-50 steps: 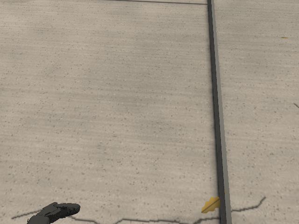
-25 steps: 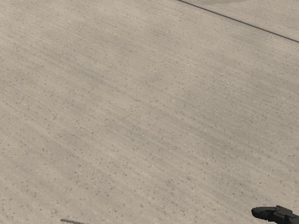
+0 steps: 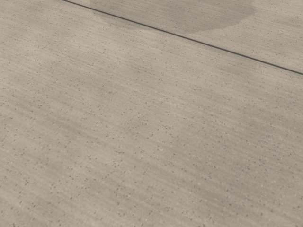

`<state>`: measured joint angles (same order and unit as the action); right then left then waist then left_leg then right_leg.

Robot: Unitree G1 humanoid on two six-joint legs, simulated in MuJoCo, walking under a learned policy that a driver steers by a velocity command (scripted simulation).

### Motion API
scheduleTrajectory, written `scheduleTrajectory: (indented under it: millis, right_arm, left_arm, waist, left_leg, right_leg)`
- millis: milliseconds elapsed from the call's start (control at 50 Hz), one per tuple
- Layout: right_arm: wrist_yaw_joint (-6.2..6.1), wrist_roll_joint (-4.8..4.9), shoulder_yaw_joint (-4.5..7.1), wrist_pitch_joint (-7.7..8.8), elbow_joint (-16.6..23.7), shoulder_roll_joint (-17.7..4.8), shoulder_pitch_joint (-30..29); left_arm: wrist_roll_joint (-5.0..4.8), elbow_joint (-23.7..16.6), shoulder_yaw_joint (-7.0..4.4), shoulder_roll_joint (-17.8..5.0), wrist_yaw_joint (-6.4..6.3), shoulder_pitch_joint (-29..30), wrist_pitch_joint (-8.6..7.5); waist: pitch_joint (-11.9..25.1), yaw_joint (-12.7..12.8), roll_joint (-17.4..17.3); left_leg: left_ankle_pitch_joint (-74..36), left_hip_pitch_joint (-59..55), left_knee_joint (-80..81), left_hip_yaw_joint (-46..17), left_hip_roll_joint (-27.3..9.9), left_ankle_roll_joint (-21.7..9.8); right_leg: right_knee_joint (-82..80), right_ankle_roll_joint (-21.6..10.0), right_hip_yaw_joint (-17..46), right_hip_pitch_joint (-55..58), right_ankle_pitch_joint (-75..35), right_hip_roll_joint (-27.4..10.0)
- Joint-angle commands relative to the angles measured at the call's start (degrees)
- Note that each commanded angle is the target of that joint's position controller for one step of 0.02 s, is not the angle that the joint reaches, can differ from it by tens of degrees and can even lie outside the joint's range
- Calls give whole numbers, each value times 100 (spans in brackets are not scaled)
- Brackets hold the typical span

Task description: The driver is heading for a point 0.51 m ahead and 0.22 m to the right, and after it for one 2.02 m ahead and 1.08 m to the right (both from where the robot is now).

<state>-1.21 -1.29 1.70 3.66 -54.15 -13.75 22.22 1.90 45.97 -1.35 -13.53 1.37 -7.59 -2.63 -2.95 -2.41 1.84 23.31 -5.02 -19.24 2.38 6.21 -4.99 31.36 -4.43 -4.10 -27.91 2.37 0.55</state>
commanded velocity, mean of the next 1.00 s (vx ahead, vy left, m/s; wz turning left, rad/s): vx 0.05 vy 0.00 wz -0.52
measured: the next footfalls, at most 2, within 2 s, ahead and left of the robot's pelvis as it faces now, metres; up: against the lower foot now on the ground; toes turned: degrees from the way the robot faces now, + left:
right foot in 0.02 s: +0.17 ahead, -0.07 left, +0.00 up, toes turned -3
left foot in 0.56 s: +0.17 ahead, +0.11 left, +0.00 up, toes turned -25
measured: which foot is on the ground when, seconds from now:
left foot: down 0.00-0.00, up 0.02-0.54, down 0.56-1.00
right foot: up 0.00-0.00, down 0.02-0.56, up 0.58-1.00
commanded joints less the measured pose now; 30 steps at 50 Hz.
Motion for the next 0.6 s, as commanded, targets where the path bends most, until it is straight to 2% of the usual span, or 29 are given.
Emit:
scheduleTrajectory:
  millis: [20, 40, 60, 80, 100, 120, 140, 180, 220, 320, 360, 420, 480, 520, 540, 560, 580, 600]
  right_arm:
    - [-115, 92, 183, 73, 456, -955, -259]
    - [-80, 210, 78, 57, 528, -330, 639]
    - [-69, -10, 123, -38, 439, -681, 538]
    - [-46, -22, 141, -72, 537, -745, 65]
    - [-26, -59, 130, -80, 615, -735, -272]
    - [-9, -90, 139, -144, 697, -735, -488]
    - [-1, -96, 125, -257, 729, -668, -422]
    - [-19, -82, 94, -421, 735, -517, -299]
    - [-40, -63, 89, -490, 784, -490, -382]
    - [-85, -32, 130, -589, 1011, -601, -1085]
    - [-102, -5, 131, -580, 1085, -610, -1282]
    - [-135, 58, 110, -522, 1155, -600, -1394]
    - [-169, 139, 90, -425, 1184, -628, -1229]
    - [-201, 177, 83, -351, 1138, -631, -860]
    - [-232, 156, 93, -306, 1086, -658, -587]
    - [-278, 88, 173, -271, 1096, -997, -570]
    - [-305, -5, 281, -308, 1314, -1571, -918]
    - [-259, -86, 299, -353, 1412, -1594, -1296]
  left_arm:
    - [103, 255, -337, -1132, -104, -1978, -202]
    - [46, 149, -470, -1691, -100, -1783, -154]
    - [-307, 109, -470, -1470, -57, -1738, -87]
    - [-320, -26, -428, -1218, -81, -1213, -20]
    - [-273, -101, -335, -870, -105, -841, 61]
    - [-257, -111, -294, -726, -139, -728, 116]
    - [-242, -74, -274, -667, -160, -704, 165]
    - [-164, -53, -331, -850, -134, -757, 176]
    - [-132, -92, -396, -1019, -123, -725, 199]
    - [-106, -186, -479, -1105, -149, -799, 359]
    - [-91, -206, -512, -1128, -160, -835, 408]
    - [-55, -231, -546, -1140, -158, -846, 454]
    - [-41, -261, -569, -1155, -130, -747, 494]
    - [-83, -295, -569, -1127, -107, -568, 525]
    - [-138, -325, -558, -1099, -110, -437, 534]
    - [-193, -380, -496, -876, -125, -514, 518]
    - [-261, -464, -410, -487, -138, -857, 479]
    - [-69, -381, -537, -1030, -193, -778, 459]
  waist:
    - [1160, 965, -77]
    - [1947, 349, 1271]
    - [2441, 439, 396]
    - [1640, 392, 164]
    - [971, 316, -171]
    - [631, 245, -212]
    - [550, 126, -107]
    - [682, 51, -5]
    - [754, 55, 90]
    - [638, 340, 398]
    - [551, 431, 450]
    - [513, 495, 513]
    - [566, 439, 617]
    - [591, 243, 630]
    - [568, 55, 546]
    - [534, 139, 13]
    - [618, 424, -1274]
    - [296, 387, -1072]
  left_leg:
    - [-4353, 1288, -3696, 207, -940, 127]
    - [1177, 3181, -5914, 211, 201, 404]
    - [831, 3324, -6232, -613, -81, 409]
    - [444, 3590, -6199, -673, -345, 435]
    - [195, 3696, -5807, -627, -549, 468]
    - [81, 3655, -5463, -610, -673, 524]
    - [13, 3374, -5135, -583, -709, 589]
    - [-78, 3034, -4752, -479, -609, 674]
    - [-174, 3051, -4370, -460, -605, 731]
    - [-433, 3405, -3552, -587, -634, 804]
    - [-400, 3457, -3242, -644, -604, 804]
    - [-211, 3271, -2755, -682, -468, 737]
    - [25, 2776, -2088, -705, -273, 587]
    - [-137, 2126, -1164, -678, -172, 446]
    - [-572, 1564, -276, -676, -219, 376]
    - [-492, 1068, 516, -1319, -898, 205]
    - [-458, 691, 923, -2946, -2472, -326]
    - [-1557, 1520, 806, -3173, -2955, -849]
  right_leg:
    - [-449, -549, 914, 2725, -2643, -604]
    - [3, -1803, 3181, 4331, -6248, -2407]
    - [-376, -1967, 3438, 4160, -5837, -2274]
    - [-639, -1842, 2888, 3410, -4600, -2010]
    - [-984, -1603, 2523, 2657, -3620, -1672]
    - [-1193, -1417, 2298, 2171, -3162, -1415]
    - [-1335, -1286, 2079, 1717, -2844, -1197]
    - [-1385, -1163, 1917, 1345, -2545, -989]
    - [-1441, -1085, 1946, 1194, -1839, -872]
    - [-1724, -810, 2596, 1225, 964, -715]
    - [-1759, -757, 2872, 1321, 1489, -711]
    - [-1633, -723, 3151, 1456, 1357, -699]
    - [-1459, -681, 3449, 1529, 635, -688]
    - [-1305, -513, 3556, 1403, 352, -576]
    - [-1158, -291, 3472, 1131, 649, -389]
    - [-705, 48, 3096, 640, 1634, 26]
    - [673, 397, 1833, -122, 2661, 891]
    - [1894, 469, 1100, -449, 3052, 929]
